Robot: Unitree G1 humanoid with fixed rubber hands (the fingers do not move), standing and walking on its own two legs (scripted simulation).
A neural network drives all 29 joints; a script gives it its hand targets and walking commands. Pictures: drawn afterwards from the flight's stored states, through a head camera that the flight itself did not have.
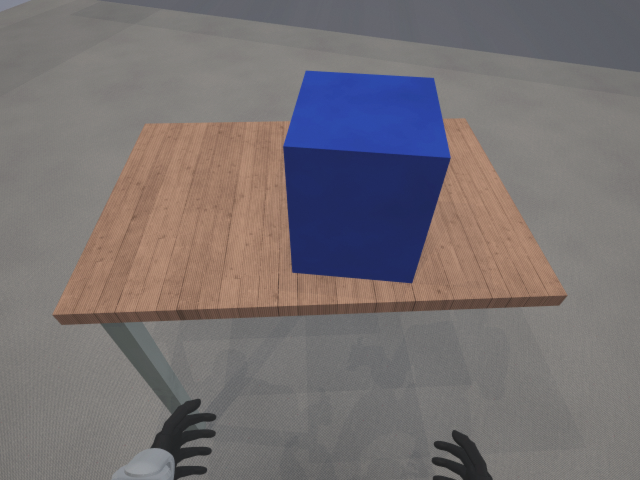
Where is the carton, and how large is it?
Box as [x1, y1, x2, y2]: [283, 71, 450, 282]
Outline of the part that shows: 306,71 283,145 292,272 411,282 450,158 433,78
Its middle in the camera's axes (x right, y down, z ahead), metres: +0.06 -0.09 +0.63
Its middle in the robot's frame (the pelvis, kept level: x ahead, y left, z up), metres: +0.54 +0.00 +0.08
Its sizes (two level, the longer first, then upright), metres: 0.210 0.200 0.250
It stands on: a table, 0.74 m high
